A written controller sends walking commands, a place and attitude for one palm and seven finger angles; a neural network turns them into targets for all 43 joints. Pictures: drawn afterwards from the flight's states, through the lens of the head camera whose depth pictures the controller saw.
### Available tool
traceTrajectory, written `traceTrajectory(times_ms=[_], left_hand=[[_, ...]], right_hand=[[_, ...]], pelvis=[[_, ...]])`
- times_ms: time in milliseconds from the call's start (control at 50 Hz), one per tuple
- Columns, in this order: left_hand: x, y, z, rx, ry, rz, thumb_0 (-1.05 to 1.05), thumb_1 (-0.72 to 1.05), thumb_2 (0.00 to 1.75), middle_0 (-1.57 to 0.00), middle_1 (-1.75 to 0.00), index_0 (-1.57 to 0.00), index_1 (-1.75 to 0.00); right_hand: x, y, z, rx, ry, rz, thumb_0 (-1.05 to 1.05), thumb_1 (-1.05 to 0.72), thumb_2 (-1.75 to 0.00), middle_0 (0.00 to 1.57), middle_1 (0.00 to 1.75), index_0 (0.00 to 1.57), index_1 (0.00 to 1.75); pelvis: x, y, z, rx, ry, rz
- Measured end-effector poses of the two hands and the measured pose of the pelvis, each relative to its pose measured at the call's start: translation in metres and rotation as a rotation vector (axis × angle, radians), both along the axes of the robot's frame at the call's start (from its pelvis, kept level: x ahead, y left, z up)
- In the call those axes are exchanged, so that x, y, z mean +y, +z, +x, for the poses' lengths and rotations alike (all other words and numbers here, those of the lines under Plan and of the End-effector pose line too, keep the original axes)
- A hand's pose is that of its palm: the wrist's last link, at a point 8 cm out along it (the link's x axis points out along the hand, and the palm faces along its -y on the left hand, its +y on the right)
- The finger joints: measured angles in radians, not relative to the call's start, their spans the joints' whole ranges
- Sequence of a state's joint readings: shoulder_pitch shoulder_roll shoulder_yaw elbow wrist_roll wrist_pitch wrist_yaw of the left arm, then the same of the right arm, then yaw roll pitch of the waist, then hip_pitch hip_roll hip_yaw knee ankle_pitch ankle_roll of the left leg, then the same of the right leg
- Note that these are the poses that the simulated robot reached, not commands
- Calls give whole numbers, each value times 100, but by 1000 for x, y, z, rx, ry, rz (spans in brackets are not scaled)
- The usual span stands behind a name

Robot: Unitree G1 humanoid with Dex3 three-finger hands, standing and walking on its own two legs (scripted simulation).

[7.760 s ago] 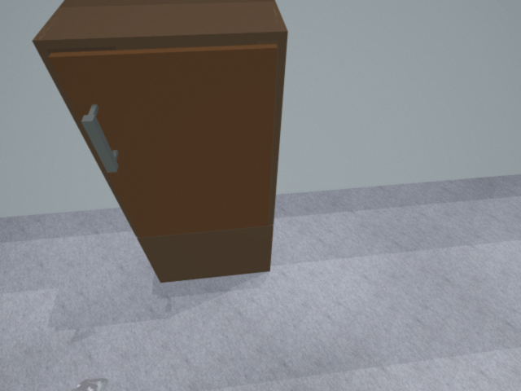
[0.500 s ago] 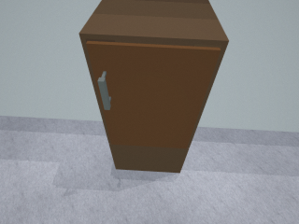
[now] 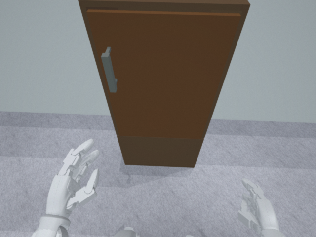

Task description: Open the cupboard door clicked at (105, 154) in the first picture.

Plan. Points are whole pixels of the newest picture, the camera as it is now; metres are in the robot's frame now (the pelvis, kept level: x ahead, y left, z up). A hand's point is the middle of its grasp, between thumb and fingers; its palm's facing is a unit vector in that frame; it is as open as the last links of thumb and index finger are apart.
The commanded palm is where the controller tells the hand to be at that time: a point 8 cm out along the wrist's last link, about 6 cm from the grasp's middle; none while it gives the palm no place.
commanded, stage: raise the hand with hooked fingers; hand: left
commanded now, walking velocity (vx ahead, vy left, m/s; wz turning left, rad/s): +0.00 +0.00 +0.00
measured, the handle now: (111, 70) +0.59 +0.19 +0.09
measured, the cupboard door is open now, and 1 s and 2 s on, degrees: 0 0 0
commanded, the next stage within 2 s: move the hooked fingers beside the handle in 1.78 s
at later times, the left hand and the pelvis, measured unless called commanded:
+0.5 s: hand (63, 184) +0.23 +0.23 +0.05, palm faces +0.01 -1.00 -0.04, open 11.0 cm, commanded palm +0.20 +0.28 +0.05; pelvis -0.01 +0.02 +0.00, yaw +0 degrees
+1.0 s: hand (38, 162) +0.26 +0.28 +0.09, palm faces +0.03 -1.00 -0.05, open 13.7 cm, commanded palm +0.24 +0.33 +0.09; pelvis +0.00 +0.03 +0.02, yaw +1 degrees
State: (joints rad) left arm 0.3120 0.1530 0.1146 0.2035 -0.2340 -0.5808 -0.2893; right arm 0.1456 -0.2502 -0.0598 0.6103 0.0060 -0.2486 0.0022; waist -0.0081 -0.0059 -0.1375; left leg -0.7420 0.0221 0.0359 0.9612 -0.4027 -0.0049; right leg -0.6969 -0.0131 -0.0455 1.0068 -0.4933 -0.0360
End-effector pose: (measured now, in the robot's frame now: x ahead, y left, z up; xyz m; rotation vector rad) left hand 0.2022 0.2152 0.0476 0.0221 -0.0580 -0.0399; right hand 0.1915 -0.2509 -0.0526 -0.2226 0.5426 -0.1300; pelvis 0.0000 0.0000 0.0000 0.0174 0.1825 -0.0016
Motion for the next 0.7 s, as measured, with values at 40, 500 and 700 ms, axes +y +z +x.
traceTrajectory(times_ms=[40, 500, 700], left_hand=[[1, -18, -13, 37, -23, -20, 0, 69, 80, -21, -44, -21, -44], [66, 4, 4, 123, 49, 24, 0, 15, 57, -25, -79, -25, -78], [89, 11, 15, 93, 56, 27, 0, -9, 47, -27, -94, -27, -93]], right_hand=[[0, 2, 13, -48, 16, -16, 1, -90, -90, 20, 30, 21, 30], [38, -35, -68, 205, -42, 23, 2, -90, -90, 20, 30, 21, 30], [23, -16, -59, 181, -45, -63, 2, -90, -90, 20, 30, 21, 30]], pelvis=[[-1, -12, -4, 10, 1, 0], [15, -5, -9, 9, 19, -58], [26, 2, -4, -3, 22, -62]])
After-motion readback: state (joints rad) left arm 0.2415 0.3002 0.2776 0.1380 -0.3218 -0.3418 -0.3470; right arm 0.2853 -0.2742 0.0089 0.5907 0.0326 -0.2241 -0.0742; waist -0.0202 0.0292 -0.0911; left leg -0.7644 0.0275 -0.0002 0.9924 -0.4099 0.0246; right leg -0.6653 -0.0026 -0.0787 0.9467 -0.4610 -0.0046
